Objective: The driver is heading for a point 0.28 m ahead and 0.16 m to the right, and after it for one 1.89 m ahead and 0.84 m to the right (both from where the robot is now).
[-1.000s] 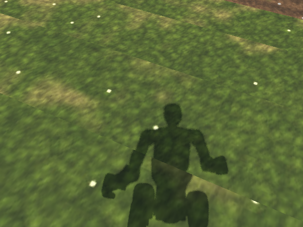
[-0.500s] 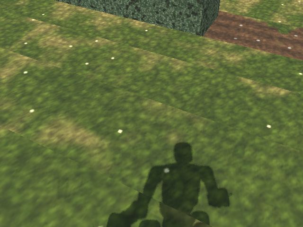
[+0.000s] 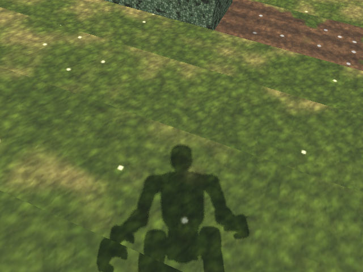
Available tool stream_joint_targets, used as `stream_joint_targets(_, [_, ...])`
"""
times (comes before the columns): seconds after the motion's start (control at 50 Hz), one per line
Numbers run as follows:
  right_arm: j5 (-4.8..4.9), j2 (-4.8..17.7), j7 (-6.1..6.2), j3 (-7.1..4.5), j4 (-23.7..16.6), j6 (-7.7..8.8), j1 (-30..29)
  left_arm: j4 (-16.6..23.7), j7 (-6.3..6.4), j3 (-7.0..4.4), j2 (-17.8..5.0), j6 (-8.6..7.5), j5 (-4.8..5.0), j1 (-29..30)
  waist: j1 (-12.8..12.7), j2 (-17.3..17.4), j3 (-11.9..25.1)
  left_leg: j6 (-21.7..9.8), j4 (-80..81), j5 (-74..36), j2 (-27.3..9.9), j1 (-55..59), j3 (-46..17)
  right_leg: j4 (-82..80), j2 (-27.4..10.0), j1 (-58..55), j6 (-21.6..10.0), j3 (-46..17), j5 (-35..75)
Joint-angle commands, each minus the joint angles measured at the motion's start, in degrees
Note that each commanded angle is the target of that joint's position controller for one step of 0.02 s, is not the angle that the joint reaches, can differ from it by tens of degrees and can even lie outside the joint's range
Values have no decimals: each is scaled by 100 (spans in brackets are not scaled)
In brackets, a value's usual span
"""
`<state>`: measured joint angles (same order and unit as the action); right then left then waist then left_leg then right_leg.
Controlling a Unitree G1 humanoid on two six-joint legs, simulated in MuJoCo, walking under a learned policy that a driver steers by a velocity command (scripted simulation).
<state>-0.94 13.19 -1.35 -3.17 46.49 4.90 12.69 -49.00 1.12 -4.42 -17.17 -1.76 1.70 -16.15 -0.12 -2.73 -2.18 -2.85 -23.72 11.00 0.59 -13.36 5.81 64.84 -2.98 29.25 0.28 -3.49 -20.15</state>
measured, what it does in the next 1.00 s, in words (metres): walks ahead, turning right: right foot, then left foot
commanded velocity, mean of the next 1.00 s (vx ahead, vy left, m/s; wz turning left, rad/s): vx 0.15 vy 0.00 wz -0.53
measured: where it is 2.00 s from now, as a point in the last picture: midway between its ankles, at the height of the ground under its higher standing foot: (264, 266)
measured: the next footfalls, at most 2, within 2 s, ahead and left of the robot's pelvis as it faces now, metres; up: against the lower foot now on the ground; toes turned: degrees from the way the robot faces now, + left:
right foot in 0.30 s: +0.19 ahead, -0.13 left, +0.00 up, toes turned -11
left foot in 0.74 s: +0.22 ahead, +0.11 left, +0.00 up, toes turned -29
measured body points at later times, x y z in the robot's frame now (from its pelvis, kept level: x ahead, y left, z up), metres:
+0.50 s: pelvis +0.10 -0.03 -0.01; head +0.15 -0.06 +0.44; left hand +0.32 +0.20 -0.09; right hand +0.20 -0.34 -0.12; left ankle +0.13 +0.13 -0.66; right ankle +0.15 -0.12 -0.74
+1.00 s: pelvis +0.18 -0.01 +0.00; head +0.20 +0.01 +0.45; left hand +0.47 +0.14 -0.09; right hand +0.03 -0.27 -0.10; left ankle +0.19 +0.13 -0.74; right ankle +0.17 -0.20 -0.65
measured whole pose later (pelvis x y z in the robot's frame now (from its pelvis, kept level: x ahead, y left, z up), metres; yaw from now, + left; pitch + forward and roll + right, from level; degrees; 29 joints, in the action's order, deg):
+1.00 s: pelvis +0.18 -0.01 +0.00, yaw -34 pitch +1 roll +0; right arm -0.9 16.2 1.6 -3.7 48.2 3.3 21.1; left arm -33.6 -0.2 -5.9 -19.4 0.9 1.2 -14.8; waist 3.5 -2.7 1.6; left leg 0.1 -18.4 15.6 -2.1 -4.0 4.2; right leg 59.6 -0.5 40.2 1.3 -6.5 -6.3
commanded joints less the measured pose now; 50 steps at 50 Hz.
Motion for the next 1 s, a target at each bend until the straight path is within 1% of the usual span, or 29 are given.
stream_joint_targets(0.02, [-72,731,95,-177,-233,138,-331,313,45,-132,-261,180,-52,-464,-262,835,207,-851,1008,-3412,-1529,139,-598,-270,-164,189,89,-172,567])
stream_joint_targets(0.1, [5,922,299,-228,-143,-34,-394,753,-67,-30,-44,217,-131,194,-95,818,234,-825,912,-3352,-1457,263,14,-1714,-213,55,112,184,1485])
stream_joint_targets(0.18, [101,1125,352,-296,-73,-269,-289,1217,-252,-74,-189,282,-152,673,71,640,356,-856,474,-3406,-1696,763,36,-2221,-129,61,-44,408,1293])
stream_joint_targets(0.22, [175,1180,370,-323,-80,-391,-326,1388,-337,-108,-237,312,-125,710,67,718,349,-770,117,-3349,-1805,939,31,-2397,-73,79,-182,517,843])
stream_joint_targets(0.26, [231,1226,410,-342,-98,-499,-417,1483,-380,-163,-305,316,-109,516,-61,752,422,-554,-527,-3603,-1747,1040,105,-2937,106,-271,-369,710,717])
stream_joint_targets(0.28, [252,1176,431,-330,-83,-529,-416,1424,-348,-243,-439,284,-128,94,-296,586,670,-313,-1313,-3655,-1485,874,319,-3540,302,-1036,-537,757,1367])
stream_joint_targets(0.3, [143,1087,427,-305,-111,-511,-182,1452,-222,-438,-1060,255,-177,-294,-393,-350,1069,148,-2753,-2357,-947,60,539,-3875,-307,-2170,-930,-397,3779])
stream_joint_targets(0.32, [-121,651,348,-158,-408,-464,-93,1599,-148,-521,-1670,265,-232,-200,-24,-1631,1444,606,-4764,2669,195,-2014,308,-3881,-1704,-3503,-2201,-2688,5412])
stream_joint_targets(0.34, [25,835,252,-175,-386,-399,-349,1690,-192,-373,-1254,208,-274,-335,-384,-1074,2257,537,-5456,2876,211,-2294,-1061,-4268,-1860,-3592,-2491,-3231,4419])
stream_joint_targets(0.36, [214,1016,224,-226,-440,-409,-598,1754,-218,-290,-1003,145,-238,14,-306,-590,1736,467,-5643,2487,15,-2598,-1114,-4306,-1694,-3247,-2213,-2648,3896])
stream_joint_targets(0.38, [181,1001,264,-233,-396,-460,-646,1764,-204,-239,-813,139,-127,273,-165,-70,1267,433,-5345,2073,-157,-2633,-1071,-4334,-1384,-2737,-1835,-2116,3342])
stream_joint_targets(0.4, [95,1033,328,-252,-365,-517,-694,1809,-169,-198,-699,177,-83,481,-79,88,992,463,-4958,1730,-261,-2508,-1083,-4425,-1150,-2275,-1604,-1824,2869])
stream_joint_targets(0.46, [87,893,357,-231,-401,-610,-607,1944,-105,-215,-767,239,-204,651,122,-202,888,559,-4112,1230,-143,-1867,-983,-4589,-730,-1633,-1429,-1541,2524])
stream_joint_targets(0.5, [96,802,395,-189,-415,-623,-658,1961,-59,-258,-854,239,-185,530,64,-295,926,643,-3483,1181,-75,-1783,-1018,-4589,-683,-1679,-1441,-1597,2332])
stream_joint_targets(0.56, [93,799,402,-159,-448,-602,-817,2006,33,-306,-944,286,-151,512,-38,-466,917,683,-2733,1005,-29,-1590,-1105,-4632,-586,-1592,-1370,-1788,1343])
stream_joint_targets(0.62, [122,855,331,-166,-482,-543,-887,2082,50,-322,-963,357,-168,557,-117,-661,843,621,-2181,946,52,-1294,-1108,-4686,-515,-1426,-1302,-2103,577])
stream_joint_targets(0.66, [148,926,240,-187,-495,-465,-765,2114,47,-319,-963,397,-126,541,-108,-778,938,500,-1725,985,114,-976,-1022,-4769,-446,-1353,-1235,-2347,-507])
stream_joint_targets(0.68, [155,940,189,-198,-492,-421,-669,2118,50,-316,-970,415,-97,530,-68,-835,923,413,-1444,1015,159,-721,-939,-4787,-401,-1208,-1191,-2438,-978])
stream_joint_targets(0.72, [143,888,98,-228,-346,-334,-147,2116,77,-287,-911,449,-35,581,244,-727,823,138,-493,607,152,332,-757,-4605,-134,-520,-933,-2375,-1755])
stream_joint_targets(0.74, [80,1063,98,-297,-207,-308,395,2149,88,-230,-730,441,-23,643,476,-417,807,-113,-9,843,-379,1177,-1136,-3998,178,251,-622,-2058,-1953])
stream_joint_targets(0.76, [-18,1492,118,-378,-130,-295,899,2198,87,-114,-260,425,7,610,510,789,864,-536,566,2100,-1747,1792,-2713,-2065,937,1257,-257,-888,-1805])
stream_joint_targets(0.78, [-161,1901,52,-468,-148,-244,736,2527,48,-168,-507,288,29,917,398,1671,154,-1075,1305,3178,-2395,1099,-4407,-1296,917,2290,-247,-679,-1264])
stream_joint_targets(0.8, [-117,1668,119,-414,-361,-183,215,2430,21,-245,-804,214,31,904,226,1430,-188,-1020,1359,3280,-2262,927,-4123,-838,643,2422,-226,-898,-639])
stream_joint_targets(0.82, [-5,1361,198,-329,-432,-162,-92,2256,-16,-290,-894,207,3,675,85,1400,-240,-760,1346,2902,-1949,941,-3500,-656,593,2390,-158,-826,-142])
stream_joint_targets(0.84, [52,1196,238,-278,-491,-165,-242,2052,-7,-314,-899,225,-24,401,-13,1391,-126,-546,1344,2568,-1743,987,-3031,-420,493,2206,-62,-682,150])
stream_joint_targets(0.86, [92,1132,273,-248,-471,-164,-166,2004,-40,-300,-824,226,-52,350,33,1318,-166,-499,1426,2240,-1663,917,-2678,-164,412,2162,10,-572,458])
stream_joint_targets(0.9, [50,1095,315,-222,-360,-117,163,2025,-101,-242,-608,196,-77,479,164,1030,-211,-469,1560,1563,-1508,732,-1995,25,304,1996,62,-417,940])
stream_joint_targets(0.94, [6,1102,318,-223,-247,-74,464,2063,-135,-196,-481,170,-46,592,286,960,-222,-495,1549,1008,-1480,911,-1538,-99,210,2085,105,-392,1301])
stream_joint_targets(1.0, [3,1182,325,-219,-113,-57,622,2144,-170,-150,-411,115,-51,823,440,1000,-244,-499,1512,138,-1438,1068,-920,-962,57,1854,144,-269,1775])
